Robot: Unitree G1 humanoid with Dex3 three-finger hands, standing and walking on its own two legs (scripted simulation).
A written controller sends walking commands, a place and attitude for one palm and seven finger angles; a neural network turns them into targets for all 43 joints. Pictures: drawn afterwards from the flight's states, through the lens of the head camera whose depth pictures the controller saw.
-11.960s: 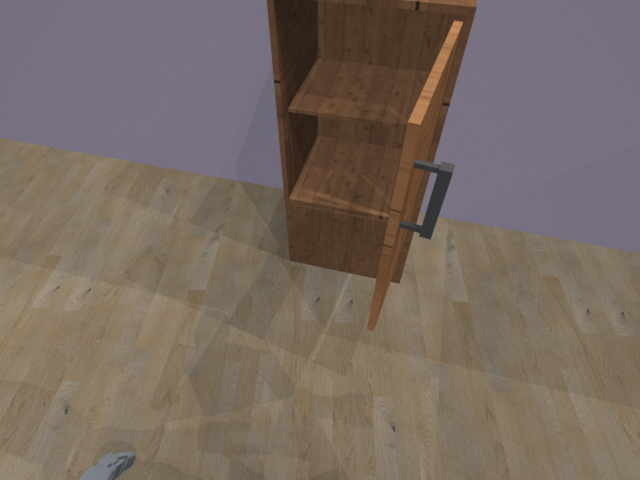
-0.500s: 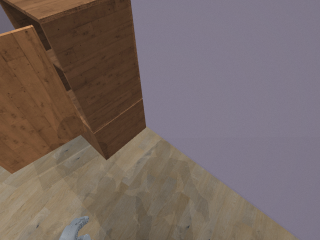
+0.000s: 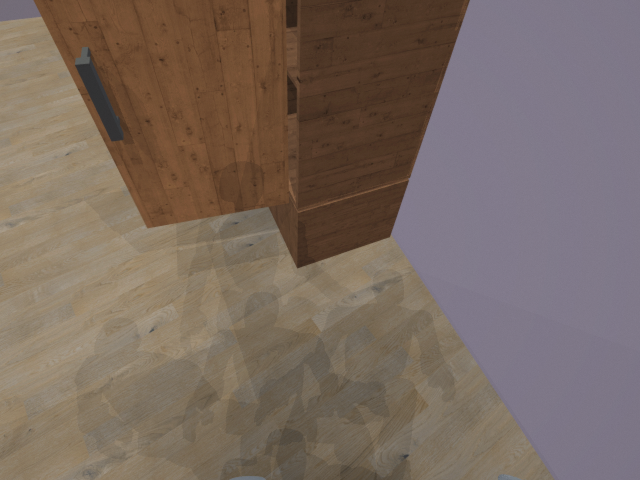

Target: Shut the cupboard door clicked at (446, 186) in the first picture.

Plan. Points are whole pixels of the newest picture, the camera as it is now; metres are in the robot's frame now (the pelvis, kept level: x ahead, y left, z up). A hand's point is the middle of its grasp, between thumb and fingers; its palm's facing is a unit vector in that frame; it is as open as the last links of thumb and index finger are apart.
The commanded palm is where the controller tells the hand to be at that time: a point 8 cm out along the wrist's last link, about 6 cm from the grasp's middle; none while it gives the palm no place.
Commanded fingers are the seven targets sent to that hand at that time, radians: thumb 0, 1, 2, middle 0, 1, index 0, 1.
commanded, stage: turn to face it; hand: left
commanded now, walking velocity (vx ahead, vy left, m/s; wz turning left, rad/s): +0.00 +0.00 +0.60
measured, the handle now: (102, 95) +0.70 +0.48 +0.02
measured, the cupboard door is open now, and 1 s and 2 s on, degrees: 83 83 83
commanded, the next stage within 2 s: take the last steps up to it in 0.66 s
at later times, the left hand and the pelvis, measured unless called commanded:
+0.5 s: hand out of the picture +0.08 +0.23 -0.13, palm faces +0.25 -0.94 -0.25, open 7.4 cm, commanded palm none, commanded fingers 0.00 0.90 0.90 -0.20 -0.30 -0.20 -0.30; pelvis -0.02 +0.00 +0.02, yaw +14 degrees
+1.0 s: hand out of the picture -0.14 +0.18 -0.16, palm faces +0.49 -0.84 -0.22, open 7.4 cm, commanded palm none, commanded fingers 0.00 0.90 0.90 -0.20 -0.30 -0.20 -0.30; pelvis -0.05 +0.00 +0.01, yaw +24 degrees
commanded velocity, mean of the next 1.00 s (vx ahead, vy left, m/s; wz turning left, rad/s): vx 0.08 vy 0.01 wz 0.30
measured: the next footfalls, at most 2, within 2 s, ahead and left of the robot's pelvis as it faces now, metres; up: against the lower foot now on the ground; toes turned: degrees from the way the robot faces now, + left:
right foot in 0.58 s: +0.06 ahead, -0.12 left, +0.00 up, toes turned +16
left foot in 1.02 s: -0.10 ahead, +0.11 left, +0.00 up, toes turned +27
